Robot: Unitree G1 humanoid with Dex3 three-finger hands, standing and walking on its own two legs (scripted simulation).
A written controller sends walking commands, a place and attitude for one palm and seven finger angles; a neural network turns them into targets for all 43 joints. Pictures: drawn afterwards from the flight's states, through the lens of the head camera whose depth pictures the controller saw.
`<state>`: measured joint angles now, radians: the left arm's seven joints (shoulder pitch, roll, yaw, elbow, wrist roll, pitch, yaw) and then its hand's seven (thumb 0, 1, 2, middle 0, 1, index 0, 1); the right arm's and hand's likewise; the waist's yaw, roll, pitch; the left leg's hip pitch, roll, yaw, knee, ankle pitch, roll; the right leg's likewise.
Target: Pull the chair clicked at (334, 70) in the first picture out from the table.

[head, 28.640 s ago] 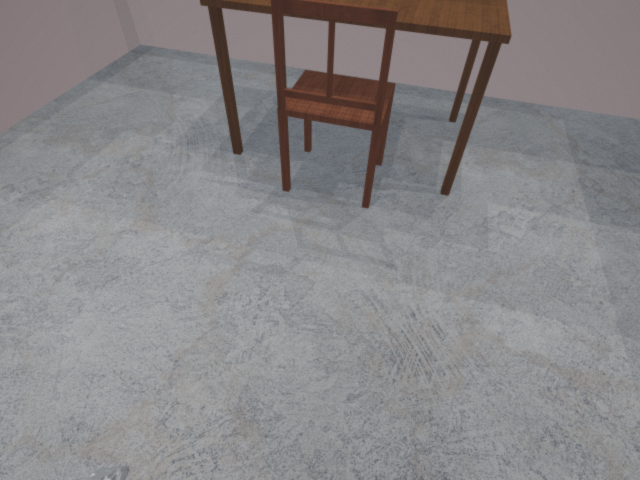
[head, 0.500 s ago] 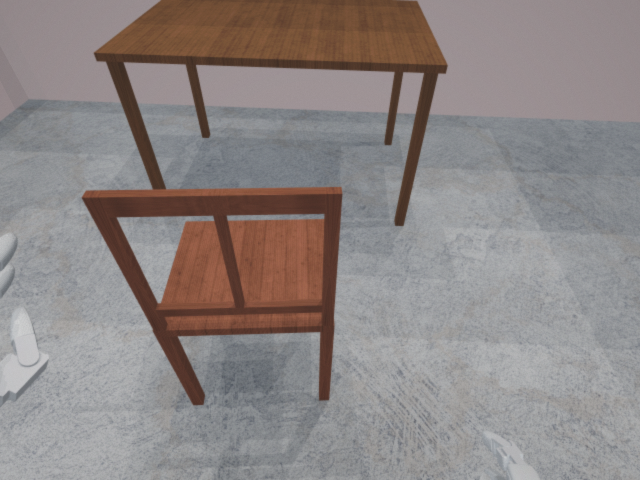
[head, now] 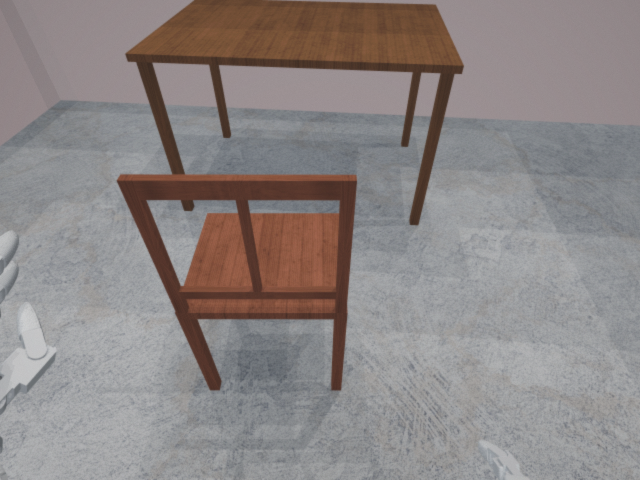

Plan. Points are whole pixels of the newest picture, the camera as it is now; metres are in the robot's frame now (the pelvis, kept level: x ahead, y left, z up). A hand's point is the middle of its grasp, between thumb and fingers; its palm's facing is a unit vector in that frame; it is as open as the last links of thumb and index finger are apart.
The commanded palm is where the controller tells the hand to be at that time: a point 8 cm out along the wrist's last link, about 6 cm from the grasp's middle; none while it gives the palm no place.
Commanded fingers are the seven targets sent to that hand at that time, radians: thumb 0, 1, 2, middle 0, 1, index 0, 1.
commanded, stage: let the arm hang, fingers relaxed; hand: left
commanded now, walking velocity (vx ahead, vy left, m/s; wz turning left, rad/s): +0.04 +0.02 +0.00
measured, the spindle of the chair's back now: (250, 248) +0.59 +0.18 -0.11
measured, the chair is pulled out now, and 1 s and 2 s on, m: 0.65 0.65 0.65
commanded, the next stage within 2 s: look to check the result in 1.20 s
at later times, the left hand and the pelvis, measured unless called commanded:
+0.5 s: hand out of the picture +0.08 +0.18 -0.17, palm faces +0.07 -0.98 -0.16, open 6.8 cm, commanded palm none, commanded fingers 0.00 0.90 0.90 -0.20 -0.30 -0.20 -0.30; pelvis +0.02 +0.00 +0.00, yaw +2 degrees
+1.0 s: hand out of the picture -0.01 +0.16 -0.17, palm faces +0.04 -0.99 -0.16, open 7.4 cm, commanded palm none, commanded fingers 0.00 0.90 0.90 -0.20 -0.30 -0.20 -0.30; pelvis +0.01 +0.00 +0.00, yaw +0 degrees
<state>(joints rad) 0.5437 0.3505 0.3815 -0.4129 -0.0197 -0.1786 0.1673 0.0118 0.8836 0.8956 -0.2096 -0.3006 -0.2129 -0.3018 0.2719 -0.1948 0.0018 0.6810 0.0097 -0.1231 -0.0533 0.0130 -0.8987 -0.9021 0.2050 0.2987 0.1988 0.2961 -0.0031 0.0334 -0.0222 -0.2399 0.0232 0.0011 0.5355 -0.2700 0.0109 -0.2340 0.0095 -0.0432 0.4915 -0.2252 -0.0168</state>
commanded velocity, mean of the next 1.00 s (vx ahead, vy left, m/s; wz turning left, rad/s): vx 0.00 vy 0.00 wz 0.00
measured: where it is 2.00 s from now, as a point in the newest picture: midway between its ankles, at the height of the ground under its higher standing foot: outside the picture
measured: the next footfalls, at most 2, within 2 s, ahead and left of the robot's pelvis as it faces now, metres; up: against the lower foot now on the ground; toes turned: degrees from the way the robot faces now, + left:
none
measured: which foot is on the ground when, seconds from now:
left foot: down 0.00-1.00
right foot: down 0.00-1.00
